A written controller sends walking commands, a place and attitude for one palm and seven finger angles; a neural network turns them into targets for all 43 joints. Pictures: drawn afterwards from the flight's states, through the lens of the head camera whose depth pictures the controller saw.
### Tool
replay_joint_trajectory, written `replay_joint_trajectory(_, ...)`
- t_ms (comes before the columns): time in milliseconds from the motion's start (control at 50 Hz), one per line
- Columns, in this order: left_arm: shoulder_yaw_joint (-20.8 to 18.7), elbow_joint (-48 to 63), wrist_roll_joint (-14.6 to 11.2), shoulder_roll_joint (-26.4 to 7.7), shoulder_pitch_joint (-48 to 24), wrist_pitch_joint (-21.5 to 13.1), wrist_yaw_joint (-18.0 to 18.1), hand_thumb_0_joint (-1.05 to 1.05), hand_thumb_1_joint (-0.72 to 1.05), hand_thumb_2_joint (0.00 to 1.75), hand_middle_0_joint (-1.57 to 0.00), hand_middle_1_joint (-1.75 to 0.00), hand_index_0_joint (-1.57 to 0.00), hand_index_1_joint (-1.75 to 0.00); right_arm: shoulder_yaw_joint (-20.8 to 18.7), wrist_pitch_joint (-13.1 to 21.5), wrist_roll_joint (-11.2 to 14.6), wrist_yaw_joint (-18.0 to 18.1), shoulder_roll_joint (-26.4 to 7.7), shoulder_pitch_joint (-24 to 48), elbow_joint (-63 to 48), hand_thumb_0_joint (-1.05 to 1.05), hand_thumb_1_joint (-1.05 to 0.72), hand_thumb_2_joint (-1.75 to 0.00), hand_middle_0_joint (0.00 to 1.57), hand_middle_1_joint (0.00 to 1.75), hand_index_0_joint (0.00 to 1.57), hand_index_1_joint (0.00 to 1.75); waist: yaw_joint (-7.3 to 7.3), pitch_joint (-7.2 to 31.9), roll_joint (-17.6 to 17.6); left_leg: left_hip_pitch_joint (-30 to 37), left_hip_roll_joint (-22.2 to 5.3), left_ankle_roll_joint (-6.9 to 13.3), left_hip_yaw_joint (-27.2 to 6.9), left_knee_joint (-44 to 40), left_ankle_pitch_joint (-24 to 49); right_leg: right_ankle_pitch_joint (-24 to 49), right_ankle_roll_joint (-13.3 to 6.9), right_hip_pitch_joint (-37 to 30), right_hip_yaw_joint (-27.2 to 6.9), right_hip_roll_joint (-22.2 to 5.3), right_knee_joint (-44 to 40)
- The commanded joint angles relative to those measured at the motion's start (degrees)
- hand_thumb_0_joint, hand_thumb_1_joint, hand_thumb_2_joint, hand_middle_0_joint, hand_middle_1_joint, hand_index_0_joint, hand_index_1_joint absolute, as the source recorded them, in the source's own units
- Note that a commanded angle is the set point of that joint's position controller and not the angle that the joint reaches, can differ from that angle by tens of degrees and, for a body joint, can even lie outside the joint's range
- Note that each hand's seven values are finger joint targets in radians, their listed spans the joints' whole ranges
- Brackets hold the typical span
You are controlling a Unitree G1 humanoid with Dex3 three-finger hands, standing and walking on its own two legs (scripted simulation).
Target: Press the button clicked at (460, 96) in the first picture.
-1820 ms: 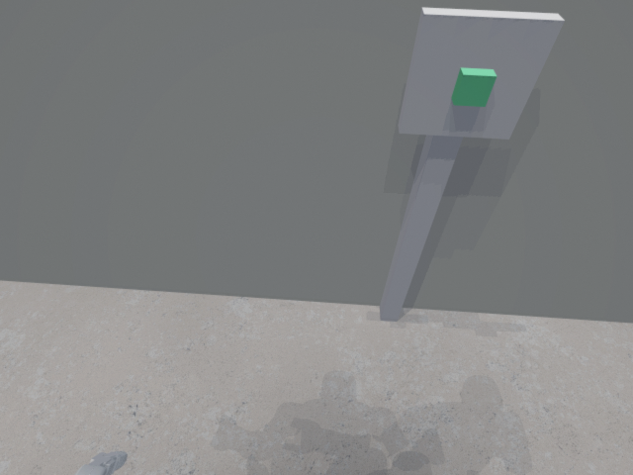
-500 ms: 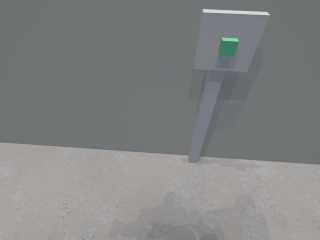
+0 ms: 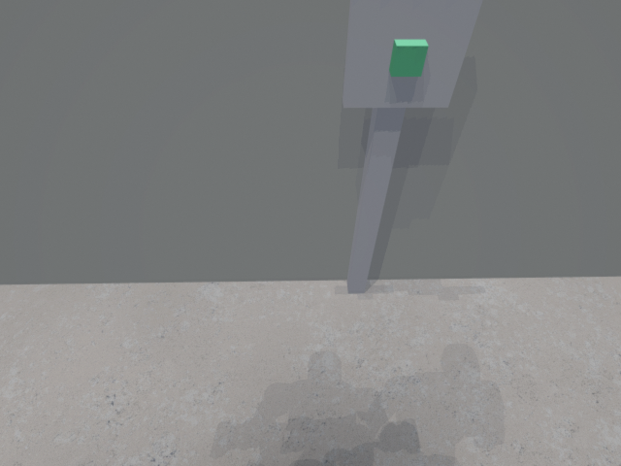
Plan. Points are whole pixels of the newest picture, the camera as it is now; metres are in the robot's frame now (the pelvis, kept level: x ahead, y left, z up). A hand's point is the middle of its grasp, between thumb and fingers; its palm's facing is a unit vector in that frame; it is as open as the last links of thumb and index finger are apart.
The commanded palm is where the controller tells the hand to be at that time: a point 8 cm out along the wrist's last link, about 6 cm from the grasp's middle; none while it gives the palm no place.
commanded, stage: walk to a spot facing it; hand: left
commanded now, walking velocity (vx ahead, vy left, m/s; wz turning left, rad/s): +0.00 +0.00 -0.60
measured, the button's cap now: (407, 57) +0.76 -0.11 +0.15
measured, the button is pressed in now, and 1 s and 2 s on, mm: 0 0 0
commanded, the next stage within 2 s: none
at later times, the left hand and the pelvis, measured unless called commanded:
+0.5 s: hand out of the picture +0.07 +0.20 -0.16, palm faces -0.16 -0.96 -0.24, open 7.4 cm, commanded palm none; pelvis -0.02 +0.01 +0.01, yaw -15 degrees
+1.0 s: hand (240, 441) +0.18 +0.12 -0.15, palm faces -0.55 -0.80 -0.26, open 7.4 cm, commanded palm none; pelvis -0.04 +0.02 -0.01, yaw -34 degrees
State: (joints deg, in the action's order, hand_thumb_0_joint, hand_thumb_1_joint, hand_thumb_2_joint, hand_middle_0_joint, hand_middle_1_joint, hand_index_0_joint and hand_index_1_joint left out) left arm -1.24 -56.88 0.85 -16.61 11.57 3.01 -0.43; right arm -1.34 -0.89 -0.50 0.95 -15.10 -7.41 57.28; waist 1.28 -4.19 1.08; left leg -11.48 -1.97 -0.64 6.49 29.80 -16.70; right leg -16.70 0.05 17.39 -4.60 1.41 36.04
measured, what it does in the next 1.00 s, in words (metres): steps on the spot, turning right: left foot, then right foot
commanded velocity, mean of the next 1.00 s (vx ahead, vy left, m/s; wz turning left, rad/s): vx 0.00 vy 0.00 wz -0.60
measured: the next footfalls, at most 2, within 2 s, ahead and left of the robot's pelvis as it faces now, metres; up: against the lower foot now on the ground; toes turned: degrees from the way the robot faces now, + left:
left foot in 0.56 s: +0.04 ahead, +0.14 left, +0.00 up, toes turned -17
right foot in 0.96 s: -0.06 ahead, -0.11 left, +0.00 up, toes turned -37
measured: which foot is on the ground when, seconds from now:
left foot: down 0.00-0.08, up 0.10-0.54, down 0.56-0.94, up 0.96-1.00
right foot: down 0.00-0.56, up 0.58-0.94, down 0.96-1.00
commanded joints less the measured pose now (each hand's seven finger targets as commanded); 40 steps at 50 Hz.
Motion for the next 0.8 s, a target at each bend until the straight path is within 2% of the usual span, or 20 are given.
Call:
replay_joint_trajectory(0, -2.73, 6.08, 0.23, -4.46, 2.63, -0.28, -0.06, 0.00, 0.90, 0.90, -0.20, -0.30, -0.20, -0.30, -3.66, 0.85, -0.67, 0.95, -11.33, 1.43, -5.89, 0.00, -0.90, -0.90, 0.20, 0.30, 0.20, 0.30, 0.62, 3.72, -11.21, -2.07, -18.69, 8.95, -9.87, -6.38, 20.73, -10.32, 0.38, 0.94, 3.71, -3.28, 11.17)
replay_joint_trajectory(20, -2.97, 5.70, 0.30, -4.19, 5.46, -0.54, -0.20, 0.00, 0.90, 0.90, -0.20, -0.30, -0.20, -0.30, -3.78, 0.72, -0.77, 0.89, -11.07, 2.60, -6.41, 0.00, -0.90, -0.90, 0.20, 0.30, 0.20, 0.30, 2.14, 3.87, -9.31, -3.93, -17.12, 7.08, -6.95, -1.81, 20.12, -6.16, 0.23, -2.80, 4.51, -3.47, 5.95)
replay_joint_trajectory(40, -3.56, 5.11, 0.60, -5.02, 8.82, -1.15, -0.24, 0.00, 0.90, 0.90, -0.20, -0.30, -0.20, -0.30, -3.86, 0.41, -0.63, 0.79, -10.37, 2.83, -6.95, 0.00, -0.90, -0.90, 0.20, 0.30, 0.20, 0.30, 3.59, 4.61, -4.69, -7.52, -13.06, 3.50, -2.85, 7.64, 14.92, 4.56, -0.11, -8.09, 3.57, -4.14, -3.50)
replay_joint_trajectory(60, -4.60, 5.24, 1.32, -11.15, 10.64, -2.26, 0.48, 0.00, 0.90, 0.90, -0.20, -0.30, -0.20, -0.30, -3.28, -0.07, -0.13, 0.45, -6.11, 1.01, -8.18, 0.00, -0.90, -0.90, 0.20, 0.30, 0.20, 0.30, 3.36, 5.47, 15.85, -17.65, -3.43, -1.80, 2.43, 23.98, -5.31, 18.48, -4.04, -11.84, -17.20, -16.05, -15.38)
replay_joint_trajectory(80, -4.65, 5.58, 0.35, -12.15, 11.75, -2.23, 1.07, 0.00, 0.90, 0.90, -0.20, -0.30, -0.20, -0.30, -3.12, -0.36, -0.03, 0.62, -5.55, 3.35, -9.57, 0.00, -0.90, -0.90, 0.20, 0.30, 0.20, 0.30, 4.01, 4.01, 15.88, -20.11, 0.35, -2.43, -4.22, 31.94, -17.35, 24.97, -9.30, -6.55, -27.64, -22.02, -20.22)
replay_joint_trajectory(100, -4.79, 6.41, 0.32, -11.35, 9.45, -2.07, 1.47, 0.00, 0.90, 0.90, -0.20, -0.30, -0.20, -0.30, -3.31, -0.77, 0.04, 0.68, -5.53, 3.71, -9.17, 0.00, -0.90, -0.90, 0.20, 0.30, 0.20, 0.30, 3.06, 2.91, 12.78, -20.26, -0.82, -1.92, -9.19, 35.95, -14.70, 14.35, -10.49, -3.35, -28.26, -20.61, -22.11)
replay_joint_trajectory(140, -4.30, 8.22, 0.14, -8.33, 3.04, -2.16, 1.33, 0.00, 0.90, 0.90, -0.20, -0.30, -0.20, -0.30, -3.64, -0.43, -0.26, 0.23, -5.87, 1.63, -7.48, 0.00, -0.90, -0.90, 0.20, 0.30, 0.20, 0.30, -0.07, 2.64, 5.36, -20.32, -2.26, -2.41, -9.51, 37.23, -6.13, 8.82, -10.77, -3.70, -21.28, -15.50, -20.34)
replay_joint_trajectory(180, -4.26, 8.63, 0.17, -7.00, 2.38, -2.47, 1.41, 0.00, 0.90, 0.90, -0.20, -0.30, -0.20, -0.30, -3.50, -0.38, -0.46, 0.15, -4.64, -0.64, -6.50, 0.00, -0.90, -0.90, 0.20, 0.30, 0.20, 0.30, -0.78, 6.14, 5.07, -17.95, -2.24, -3.13, -8.18, 34.58, -3.53, 11.75, -9.73, -5.33, -16.85, -13.19, -18.80)
replay_joint_trajectory(300, -5.04, 7.33, 0.32, -6.71, 6.51, -2.27, 1.17, 0.00, 0.90, 0.90, -0.20, -0.30, -0.20, -0.30, -3.28, -0.32, -0.37, 0.67, -3.28, 0.90, -7.40, 0.00, -0.90, -0.90, 0.20, 0.30, 0.20, 0.30, 1.21, 7.59, 4.98, -18.39, -0.91, -3.65, -7.70, 27.16, -4.87, 13.48, -10.22, -9.79, -19.28, -11.76, -18.03)
replay_joint_trajectory(400, -5.73, 7.71, 0.75, -7.62, 5.56, -1.63, 1.20, 0.00, 0.90, 0.90, -0.20, -0.30, -0.20, -0.30, -3.06, 0.35, 0.21, 1.09, -2.98, 0.84, -8.75, 0.00, -0.90, -0.90, 0.20, 0.30, 0.20, 0.30, 1.56, 8.41, 6.91, -13.28, 0.39, -2.73, -7.69, 15.55, -7.97, 15.80, -11.06, -8.68, -23.08, -11.29, -17.12)
replay_joint_trajectory(440, -5.85, 8.37, 0.82, -8.32, 3.46, -1.21, 1.13, 0.00, 0.90, 0.90, -0.20, -0.30, -0.20, -0.30, -3.04, 0.57, 0.56, 1.27, -2.92, -1.63, -8.69, 0.00, -0.90, -0.90, 0.20, 0.30, 0.20, 0.30, 0.39, 8.86, 7.56, -8.50, 1.38, -1.87, -7.69, 9.04, -7.87, 16.34, -10.23, -5.93, -24.28, -10.55, -16.65)
replay_joint_trajectory(480, -5.77, 8.98, 0.57, -8.32, 0.75, -0.86, 0.98, 0.00, 0.90, 0.90, -0.20, -0.30, -0.20, -0.30, -2.96, 1.03, 0.70, 1.56, -3.03, -6.74, -7.70, 0.00, -0.90, -0.90, 0.20, 0.30, 0.20, 0.30, -2.07, 9.75, 7.30, -0.01, 2.31, -1.21, -6.52, -1.58, -2.02, 13.96, -7.29, -1.23, -23.25, -8.52, -14.70)
replay_joint_trajectory(500, -5.48, 9.60, 0.29, -7.04, -0.30, -0.72, 0.80, 0.00, 0.90, 0.90, -0.20, -0.30, -0.20, -0.30, -3.15, 1.48, 0.66, 1.87, -4.28, -9.05, -7.14, 0.00, -0.90, -0.90, 0.20, 0.30, 0.20, 0.30, -3.20, 9.63, 5.29, 7.75, 0.26, -0.22, -7.86, -7.61, 0.32, 8.60, -4.80, 5.70, -21.05, -5.42, -12.26)
replay_joint_trajectory(520, -4.99, 10.95, -0.10, -4.09, -1.06, -0.51, 0.33, 0.00, 0.90, 0.90, -0.20, -0.30, -0.20, -0.30, -3.89, 1.97, 0.07, 2.04, -8.29, -10.37, -7.62, 0.00, -0.90, -0.90, 0.20, 0.30, 0.20, 0.30, -4.33, 8.33, -6.34, 12.74, -10.09, 3.26, -19.71, -15.78, -6.19, -2.38, -1.65, 16.12, -13.85, 1.47, -3.15)
replay_joint_trajectory(540, -4.96, 11.88, 0.16, -2.55, -0.96, -0.56, -0.29, 0.00, 0.90, 0.90, -0.20, -0.30, -0.20, -0.30, -4.40, 1.60, -0.51, 1.92, -12.47, -7.78, -9.25, 0.00, -0.90, -0.90, 0.20, 0.30, 0.20, 0.30, -3.01, 4.56, -18.13, 7.89, -23.16, 7.37, -30.59, -20.17, -5.77, -13.52, 1.51, 21.36, -2.08, 5.61, 13.25)
replay_joint_trajectory(560, -5.74, 11.89, 0.82, -4.41, -1.26, -0.44, -0.37, 0.00, 0.90, 0.90, -0.20, -0.30, -0.20, -0.30, -4.09, 1.49, -0.50, 1.83, -12.01, -4.04, -10.72, 0.00, -0.90, -0.90, 0.20, 0.30, 0.20, 0.30, -2.06, 3.45, -15.67, -0.70, -26.62, 10.61, -32.16, -19.82, -3.75, -12.84, 2.64, 19.55, -2.48, 0.98, 23.72)
replay_joint_trajectory(580, -6.49, 10.09, 1.39, -5.83, -1.02, -0.31, -0.84, 0.00, 0.90, 0.90, -0.20, -0.30, -0.20, -0.30, -3.26, 1.70, -0.84, 1.81, -8.38, -1.12, -10.94, 0.00, -0.90, -0.90, 0.20, 0.30, 0.20, 0.30, -0.39, 2.05, -9.00, -4.02, -21.13, 9.70, -25.25, -18.11, 0.99, -8.85, 3.12, 16.98, -2.19, 0.65, 30.25)
replay_joint_trajectory(600, -6.35, 9.24, 1.22, -4.66, 0.95, -0.13, -1.32, 0.00, 0.90, 0.90, -0.20, -0.30, -0.20, -0.30, -2.74, 1.82, -0.96, 1.80, -7.44, 1.00, -11.66, 0.00, -0.90, -0.90, 0.20, 0.30, 0.20, 0.30, 1.26, 1.44, -7.48, -4.48, -17.28, 8.64, -18.29, -16.33, 4.85, -6.21, 3.47, 16.51, -0.48, 0.15, 34.62)
replay_joint_trajectory(640, -5.53, 9.14, 0.84, -2.94, 1.15, 0.23, -1.82, 0.00, 0.90, 0.90, -0.20, -0.30, -0.20, -0.30, -2.71, 2.06, -0.90, 1.69, -6.67, 0.34, -11.50, 0.00, -0.90, -0.90, 0.20, 0.30, 0.20, 0.30, 0.79, 1.84, -9.51, -0.78, -13.48, 7.83, -10.67, -13.33, 12.89, -4.57, 4.09, 17.33, 1.78, -0.94, 34.15)
replay_joint_trajectory(780, -4.03, 11.87, 0.41, -0.91, -7.20, -0.09, -2.16, 0.00, 0.90, 0.90, -0.20, -0.30, -0.20, -0.30, -4.18, 1.83, -1.10, 1.16, -9.03, -9.50, -7.79, 0.00, -0.90, -0.90, 0.20, 0.30, 0.20, 0.30, -4.25, 3.52, -11.82, 7.88, -16.46, 8.83, -5.91, -7.98, 30.27, -8.29, 3.77, 11.27, 8.00, -2.99, 13.18)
